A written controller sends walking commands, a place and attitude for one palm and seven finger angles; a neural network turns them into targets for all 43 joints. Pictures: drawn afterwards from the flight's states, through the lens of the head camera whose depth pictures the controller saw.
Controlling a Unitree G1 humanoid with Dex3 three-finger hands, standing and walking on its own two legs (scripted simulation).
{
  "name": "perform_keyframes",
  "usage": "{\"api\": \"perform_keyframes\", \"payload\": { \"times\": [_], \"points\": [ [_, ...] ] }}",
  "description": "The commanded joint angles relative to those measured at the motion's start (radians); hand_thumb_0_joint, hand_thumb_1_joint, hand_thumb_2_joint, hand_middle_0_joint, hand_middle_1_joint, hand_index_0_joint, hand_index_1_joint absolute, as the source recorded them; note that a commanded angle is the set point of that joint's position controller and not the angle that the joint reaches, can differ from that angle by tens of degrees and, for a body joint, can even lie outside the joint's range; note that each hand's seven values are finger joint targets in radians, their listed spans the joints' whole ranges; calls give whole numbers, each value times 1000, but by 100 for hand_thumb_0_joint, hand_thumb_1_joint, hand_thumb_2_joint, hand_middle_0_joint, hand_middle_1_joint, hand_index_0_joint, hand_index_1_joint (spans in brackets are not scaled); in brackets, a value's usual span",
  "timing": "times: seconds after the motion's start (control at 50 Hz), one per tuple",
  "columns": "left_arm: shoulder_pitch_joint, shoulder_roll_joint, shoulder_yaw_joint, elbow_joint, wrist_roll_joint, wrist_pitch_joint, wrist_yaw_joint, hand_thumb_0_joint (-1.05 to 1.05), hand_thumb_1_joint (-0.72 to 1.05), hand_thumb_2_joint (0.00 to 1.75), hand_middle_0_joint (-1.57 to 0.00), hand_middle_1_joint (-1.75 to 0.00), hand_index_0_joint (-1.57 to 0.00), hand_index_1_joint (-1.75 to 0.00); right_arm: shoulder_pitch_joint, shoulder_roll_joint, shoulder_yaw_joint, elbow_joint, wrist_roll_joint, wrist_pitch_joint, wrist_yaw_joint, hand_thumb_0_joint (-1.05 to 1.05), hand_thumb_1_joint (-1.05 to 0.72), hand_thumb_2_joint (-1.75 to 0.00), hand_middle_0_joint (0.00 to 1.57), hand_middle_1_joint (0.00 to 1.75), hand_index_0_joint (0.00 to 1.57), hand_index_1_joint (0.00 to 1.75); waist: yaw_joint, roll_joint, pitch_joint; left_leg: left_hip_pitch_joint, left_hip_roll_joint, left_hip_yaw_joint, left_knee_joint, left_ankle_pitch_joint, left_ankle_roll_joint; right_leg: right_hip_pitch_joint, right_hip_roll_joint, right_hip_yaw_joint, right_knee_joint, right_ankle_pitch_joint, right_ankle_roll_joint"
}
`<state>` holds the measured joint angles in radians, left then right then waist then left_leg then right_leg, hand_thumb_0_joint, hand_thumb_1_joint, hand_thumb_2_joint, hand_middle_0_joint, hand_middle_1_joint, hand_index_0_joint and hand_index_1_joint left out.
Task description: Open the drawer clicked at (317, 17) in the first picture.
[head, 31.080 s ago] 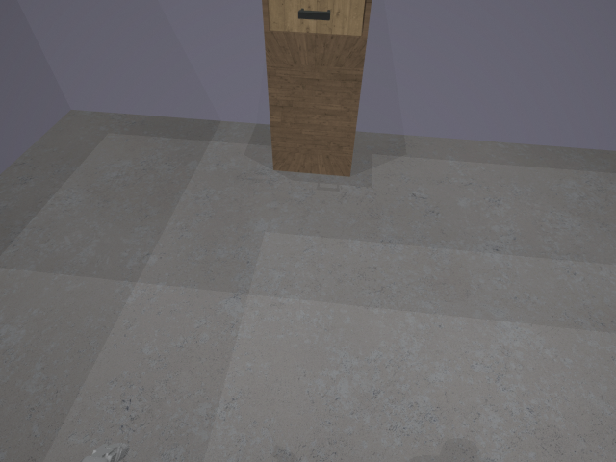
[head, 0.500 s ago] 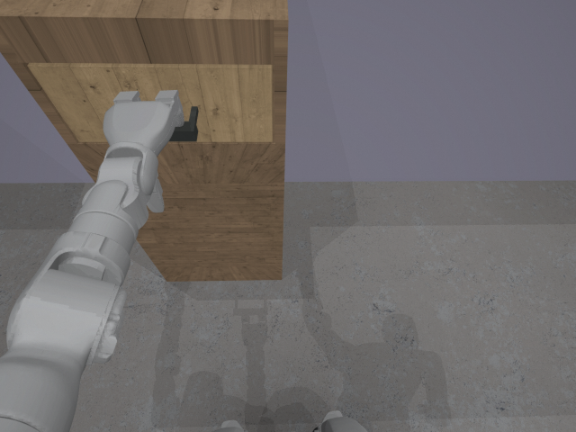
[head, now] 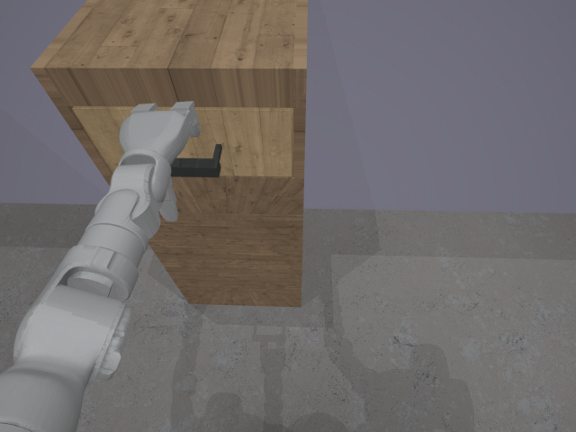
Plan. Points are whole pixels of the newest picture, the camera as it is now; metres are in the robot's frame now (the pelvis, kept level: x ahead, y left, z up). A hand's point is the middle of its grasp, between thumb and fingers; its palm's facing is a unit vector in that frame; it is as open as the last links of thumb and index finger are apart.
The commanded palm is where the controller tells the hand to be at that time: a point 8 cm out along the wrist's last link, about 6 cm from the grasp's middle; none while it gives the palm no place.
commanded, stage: lift the fingers back up to retry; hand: left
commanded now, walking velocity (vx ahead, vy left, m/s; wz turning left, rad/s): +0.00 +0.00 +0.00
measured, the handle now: (188, 158) +0.56 +0.17 +0.03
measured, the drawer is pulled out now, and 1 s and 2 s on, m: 0.00 0.00 0.00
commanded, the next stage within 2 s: re-aim the fingers above the handle in 0.06 s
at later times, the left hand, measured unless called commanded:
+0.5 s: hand (170, 173) +0.47 +0.16 +0.09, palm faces -0.04 -0.01 -1.00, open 13.8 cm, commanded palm +0.44 +0.16 +0.14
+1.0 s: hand (174, 186) +0.45 +0.16 +0.08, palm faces -0.11 -0.02 -0.99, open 13.8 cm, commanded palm +0.45 +0.17 +0.14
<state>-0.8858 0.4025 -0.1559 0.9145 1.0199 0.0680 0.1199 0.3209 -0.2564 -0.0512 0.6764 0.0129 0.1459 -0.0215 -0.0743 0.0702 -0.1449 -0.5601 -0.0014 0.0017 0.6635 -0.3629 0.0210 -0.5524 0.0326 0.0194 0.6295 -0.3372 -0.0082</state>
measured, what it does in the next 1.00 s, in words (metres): stands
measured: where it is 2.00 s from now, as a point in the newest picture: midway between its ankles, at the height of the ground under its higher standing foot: outside the picture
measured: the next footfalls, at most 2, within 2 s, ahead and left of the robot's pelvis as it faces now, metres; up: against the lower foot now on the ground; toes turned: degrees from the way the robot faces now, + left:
none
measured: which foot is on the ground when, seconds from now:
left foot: down 0.00-1.00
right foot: down 0.00-1.00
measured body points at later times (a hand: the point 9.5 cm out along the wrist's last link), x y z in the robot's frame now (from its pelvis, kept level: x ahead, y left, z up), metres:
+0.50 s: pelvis -0.01 -0.01 +0.00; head +0.05 -0.03 +0.45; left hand +0.46 +0.16 +0.15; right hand +0.07 -0.27 -0.14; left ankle -0.03 +0.11 -0.72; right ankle -0.03 -0.12 -0.72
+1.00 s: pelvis -0.02 +0.00 +0.00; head +0.05 -0.01 +0.45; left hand +0.45 +0.16 +0.13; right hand +0.03 -0.27 -0.13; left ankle -0.03 +0.11 -0.72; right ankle -0.03 -0.12 -0.72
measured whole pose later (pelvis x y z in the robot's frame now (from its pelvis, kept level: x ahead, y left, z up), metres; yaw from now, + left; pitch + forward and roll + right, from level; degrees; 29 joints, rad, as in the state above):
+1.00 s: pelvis -0.02 +0.00 +0.00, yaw +2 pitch +13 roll -1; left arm -0.87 0.40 -0.24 0.89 0.99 -0.02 0.07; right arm 0.33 -0.26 -0.06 0.71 0.01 0.11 -0.05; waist -0.07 0.05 -0.10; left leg -0.55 -0.02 -0.02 0.66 -0.33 0.02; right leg -0.53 0.02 0.00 0.62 -0.31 -0.01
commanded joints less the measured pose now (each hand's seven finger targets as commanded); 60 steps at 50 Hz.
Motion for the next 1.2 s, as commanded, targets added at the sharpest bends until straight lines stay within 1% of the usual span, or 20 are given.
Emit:
{"api": "perform_keyframes", "payload": {
  "times": [0.0, 0.08, 0.16, 0.2, 0.22, 0.28, 0.42, 0.48, 0.6, 0.62, 0.64, 0.7, 0.74, 0.8, 0.9, 0.98, 1.04, 1.1, 1.14, 1.18],
  "points": [
    [-369, 190, 54, -225, -11, -38, -26, 0, -50, 30, -30, -120, -30, -120, 53, -141, -47, -103, 3, -6, -13, 0, -90, -90, 20, 30, 20, 30, -8, -104, -357, 217, -24, 30, -23, 549, 30, 250, 17, -28, -44, 533, -18],
    [-368, 257, 108, -306, -14, -109, -28, 0, -50, 30, -30, -120, -30, -120, 32, -131, -44, -118, 0, -4, -24, 0, -90, -90, 20, 30, 20, 30, 5, -85, -349, 213, -31, 30, -27, 518, 30, 271, 14, -20, -42, 533, -18],
    [-421, 302, 150, -363, 1, -157, 35, 0, -50, 30, -30, -120, -30, -120, 24, -120, -45, -108, -5, -19, -31, 0, -90, -90, 20, 30, 20, 30, 14, -40, -382, 214, -37, 29, -17, 518, 25, 264, 12, -14, -25, 521, -23],
    [-448, 217, 91, -408, -2, -157, 64, 0, -50, 30, -30, -120, -30, -120, 27, -109, -53, -105, -7, -31, -20, 0, -90, -90, 20, 30, 20, 30, 0, -8, -427, 270, -34, 25, -1, 585, 23, 237, 17, -21, -19, 523, -24],
    [-442, 223, 101, -383, 1, -149, 79, 0, -50, 30, -30, -120, -30, -120, 33, -110, -57, -93, -4, -35, -17, 0, -90, -90, 20, 30, 20, 30, 0, 10, -412, 282, -29, 20, 3, 587, 19, 205, 21, -26, -19, 500, -25],
    [-452, 208, 84, -293, 11, -97, 104, 0, -50, 30, -30, -120, -30, -120, 37, -119, -56, -74, -2, -35, -13, 0, -90, -90, 20, 30, 20, 30, -20, -43, -380, 248, -33, 22, -4, 508, 17, 186, 23, -35, -26, 457, -24],
    [-437, 111, -8, -198, -5, -27, 35, 0, -50, 30, -30, -120, -30, -120, 34, -125, -53, -80, 1, -20, -10, 0, -90, -90, 20, 30, 20, 30, -33, -70, -366, 233, -41, 27, -19, 464, 26, 208, 17, -29, -46, 466, -18],
    [-425, 137, 16, -212, -15, -54, 0, 0, -50, 30, -30, -120, -30, -120, 28, -127, -48, -91, -2, -16, -17, 0, -90, -90, 20, 30, 20, 30, -27, -103, -353, 220, -40, 25, -26, 450, 31, 227, 15, -25, -48, 477, -15],
    [-387, 361, 210, -227, 8, -132, 47, 0, -50, 30, -30, -120, -30, -120, 11, -124, -33, -103, -3, -20, -39, 0, -90, -90, 20, 30, 20, 30, 33, -111, -328, 101, -41, 31, -49, 363, 25, 294, 2, -7, -39, 423, -20],
    [-391, 344, 193, -214, 19, -130, 69, 0, -50, 30, -30, -120, -30, -120, 10, -118, -31, -102, -4, -26, -40, 0, -90, -90, 20, 30, 20, 30, 26, -106, -304, 87, -39, 35, -52, 346, 25, 274, 1, -7, -42, 405, -18],
    [-392, 381, 228, -231, 27, -130, 91, 0, -50, 30, -30, -120, -30, -120, 14, -118, -32, -100, 0, -33, -39, 0, -90, -90, 20, 30, 20, 30, 41, -84, -314, 85, -38, 35, -51, 352, 21, 273, 4, -8, -35, 395, -23],
    [-384, 373, 220, -216, 46, -104, 129, 0, -50, 30, -30, -120, -30, -120, 20, -120, -39, -99, -3, -46, -35, 0, -90, -90, 20, 30, 20, 30, 37, -67, -361, 112, -36, 45, -47, 364, 20, 275, 10, -12, -37, 386, -24],
    [-413, 317, 161, -199, 47, -77, 127, 0, -50, 30, -30, -120, -30, -120, 42, -127, -45, -88, 1, -52, -32, 0, -90, -90, 20, 30, 20, 30, 9, -65, -367, 136, -31, 45, -47, 361, 20, 241, 13, -18, -41, 376, -21],
    [-456, 144, 12, -212, 20, -58, 80, 0, -50, 30, -30, -120, -30, -120, 68, -130, -63, -81, 7, -58, -22, 0, -90, -90, 20, 30, 20, 30, -45, -56, -375, 237, -27, 38, -39, 395, 26, 177, 23, -29, -66, 360, -20],
    [-551, 52, -87, -277, -41, -106, -14, 0, -50, 30, -30, -120, -30, -120, 75, -140, -64, -62, 4, -67, -33, 0, -90, -90, 20, 30, 20, 30, -90, -54, -326, 312, -28, 2, -37, 402, 32, 95, 25, -35, -84, 310, -20],
    [-573, 163, 27, -265, -30, -169, 12, 0, -50, 30, -30, -120, -30, -120, 85, -131, -55, -48, -3, -71, -36, 0, -90, -90, 20, 30, 20, 30, -49, -2, -326, 297, -29, -11, -29, 413, 19, 72, 28, -43, -52, 292, -33],
    [-570, 313, 168, -195, 12, -160, 98, 0, -50, 30, -30, -120, -30, -120, 84, -127, -36, -52, -8, -73, -34, 0, -90, -90, 20, 30, 20, 30, -9, -13, -333, 186, -35, -8, -28, 391, 12, 108, 27, -44, -16, 296, -40],
    [-511, 434, 270, -104, 59, -77, 182, 0, -50, 30, -30, -120, -30, -120, 55, -129, -22, -57, -15, -67, -30, 0, -90, -90, 20, 30, 20, 30, 30, -49, -356, 82, -36, 13, -24, 391, 7, 173, 25, -43, 7, 334, -38],
    [-500, 426, 222, -37, 89, 0, 207, 0, -50, 30, -30, -120, -30, -120, 48, -131, -15, -67, -9, -63, -29, 0, -90, -90, 20, 30, 20, 30, 23, -68, -360, 41, -33, 35, -20, 367, 6, 189, 20, -40, 7, 348, -29],
    [-455, 402, 196, 23, 98, 60, 184, 0, -50, 30, -30, -120, -30, -120, 72, -140, -23, -70, -11, -58, -23, 0, -90, -90, 20, 30, 20, 30, 21, -79, -423, 64, -27, 49, -20, 395, 8, 226, 19, -38, 4, 396, -22]
  ]
}}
